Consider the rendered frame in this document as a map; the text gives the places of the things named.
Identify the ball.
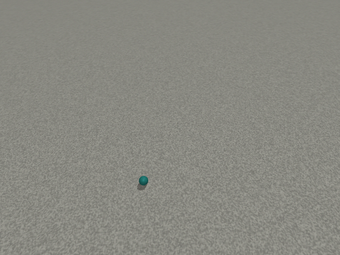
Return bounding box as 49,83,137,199
139,176,148,185

